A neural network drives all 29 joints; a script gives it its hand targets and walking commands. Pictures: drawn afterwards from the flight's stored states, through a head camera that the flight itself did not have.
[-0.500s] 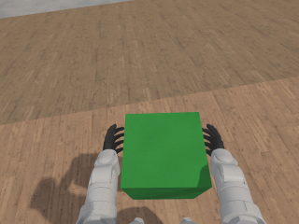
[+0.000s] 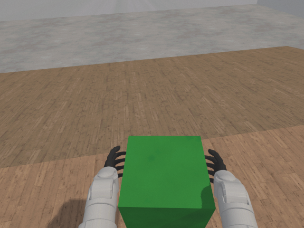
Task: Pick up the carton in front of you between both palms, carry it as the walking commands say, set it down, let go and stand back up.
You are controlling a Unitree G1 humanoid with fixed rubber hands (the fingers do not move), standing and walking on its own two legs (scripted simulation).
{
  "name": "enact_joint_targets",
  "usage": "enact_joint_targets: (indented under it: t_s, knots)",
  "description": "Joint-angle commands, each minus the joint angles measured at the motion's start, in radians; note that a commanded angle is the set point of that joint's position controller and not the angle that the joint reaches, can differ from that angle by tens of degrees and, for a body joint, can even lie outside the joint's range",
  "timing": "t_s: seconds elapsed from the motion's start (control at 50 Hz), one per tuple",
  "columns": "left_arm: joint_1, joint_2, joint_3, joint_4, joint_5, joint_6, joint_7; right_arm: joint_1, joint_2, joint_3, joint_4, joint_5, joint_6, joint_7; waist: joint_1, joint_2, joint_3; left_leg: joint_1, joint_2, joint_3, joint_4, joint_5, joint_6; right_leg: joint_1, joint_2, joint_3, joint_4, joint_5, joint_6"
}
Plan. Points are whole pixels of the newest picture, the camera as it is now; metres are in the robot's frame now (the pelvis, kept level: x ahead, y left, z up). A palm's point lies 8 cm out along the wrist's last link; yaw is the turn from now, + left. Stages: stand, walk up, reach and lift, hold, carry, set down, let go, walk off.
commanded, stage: reach and lift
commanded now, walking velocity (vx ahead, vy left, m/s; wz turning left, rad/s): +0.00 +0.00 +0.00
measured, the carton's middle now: (164, 188) +0.29 +0.00 -0.05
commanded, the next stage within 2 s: hold in 0.90 s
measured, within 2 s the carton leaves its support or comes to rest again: neither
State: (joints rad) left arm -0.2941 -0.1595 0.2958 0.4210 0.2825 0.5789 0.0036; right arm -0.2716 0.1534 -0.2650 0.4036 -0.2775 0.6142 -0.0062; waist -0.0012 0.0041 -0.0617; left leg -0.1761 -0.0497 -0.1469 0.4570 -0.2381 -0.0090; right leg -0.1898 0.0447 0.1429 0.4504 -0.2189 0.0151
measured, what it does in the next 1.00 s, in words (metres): stands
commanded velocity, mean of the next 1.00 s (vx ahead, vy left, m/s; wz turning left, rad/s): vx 0.00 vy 0.00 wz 0.00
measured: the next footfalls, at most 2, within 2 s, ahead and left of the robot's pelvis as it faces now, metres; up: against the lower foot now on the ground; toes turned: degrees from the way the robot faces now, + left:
none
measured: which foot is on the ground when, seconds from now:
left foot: down 0.00-1.00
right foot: down 0.00-1.00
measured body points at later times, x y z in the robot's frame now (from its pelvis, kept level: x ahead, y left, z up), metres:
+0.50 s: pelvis +0.00 +0.00 +0.00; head -0.03 +0.00 +0.45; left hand +0.31 +0.15 +0.03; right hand +0.31 -0.15 +0.02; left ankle +0.01 +0.13 -0.74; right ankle +0.02 -0.13 -0.74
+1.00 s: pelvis +0.01 +0.00 +0.01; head -0.03 +0.00 +0.45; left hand +0.31 +0.15 +0.05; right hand +0.30 -0.15 +0.04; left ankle +0.01 +0.13 -0.74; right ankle +0.02 -0.13 -0.74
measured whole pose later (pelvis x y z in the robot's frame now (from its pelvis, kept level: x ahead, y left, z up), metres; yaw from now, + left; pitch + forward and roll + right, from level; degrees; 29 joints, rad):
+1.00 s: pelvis +0.01 +0.00 +0.01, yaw +0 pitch -6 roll +0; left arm -0.25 -0.15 0.22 0.24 0.26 0.70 0.00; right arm -0.23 0.15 -0.19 0.23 -0.26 0.73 -0.01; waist 0.00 0.00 -0.01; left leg -0.05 -0.04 -0.14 0.35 -0.20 -0.01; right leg -0.06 0.04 0.14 0.35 -0.19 0.01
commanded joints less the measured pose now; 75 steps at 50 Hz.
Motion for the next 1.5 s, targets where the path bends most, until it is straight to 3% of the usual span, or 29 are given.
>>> enact_joint_targets:
  t_s: [0.0,0.18,0.58,0.86,0.96,1.1,1.48]
  knots:
    - [-0.464,-0.965,-0.497,0.068,-0.190,0.013,-0.257,-0.559,0.926,0.502,-0.008,0.209,-0.031,0.253,0.000,0.008,-0.099,-0.013,-0.034,0.071,-0.091,0.021,0.002,0.049,0.043,-0.080,-0.071,0.003,-0.014]
    - [-0.534,-0.973,-0.512,0.054,-0.194,0.012,-0.262,-0.622,0.949,0.519,-0.017,0.211,-0.031,0.255,0.000,-0.002,-0.172,0.026,-0.037,0.078,-0.086,0.046,0.002,0.090,0.042,-0.082,-0.070,0.030,-0.008]
    - [-0.395,-0.938,-0.555,-0.072,-0.220,0.057,-0.254,-0.477,0.927,0.564,-0.139,0.241,0.019,0.240,0.001,-0.003,-0.188,0.116,-0.050,0.072,-0.120,0.252,-0.010,0.179,0.051,-0.070,-0.107,0.241,0.006]
    - [-0.380,-0.932,-0.571,-0.121,-0.236,0.091,-0.251,-0.464,0.908,0.573,-0.185,0.251,0.050,0.242,0.000,0.001,-0.161,0.133,-0.047,0.070,-0.137,0.253,-0.013,0.188,0.054,-0.072,-0.124,0.231,0.004]
    - [-0.388,-0.940,-0.633,-0.205,-0.274,0.118,-0.244,-0.478,0.918,0.638,-0.272,0.290,0.076,0.238,0.004,0.002,-0.208,0.170,-0.045,0.065,-0.141,0.309,-0.014,0.224,0.056,-0.069,-0.130,0.278,0.005]
    - [-0.395,-0.889,-0.566,-0.155,-0.237,0.165,-0.242,-0.472,0.868,0.565,-0.211,0.250,0.124,0.235,0.001,0.003,-0.070,0.127,-0.041,0.073,-0.172,0.145,-0.007,0.177,0.049,-0.076,-0.159,0.121,-0.001]
    - [-0.475,-0.911,-0.562,-0.133,-0.236,0.151,-0.255,-0.551,0.904,0.563,-0.188,0.250,0.113,0.243,0.003,-0.003,-0.126,0.126,-0.041,0.080,-0.157,0.132,-0.003,0.193,0.045,-0.078,-0.146,0.119,0.001]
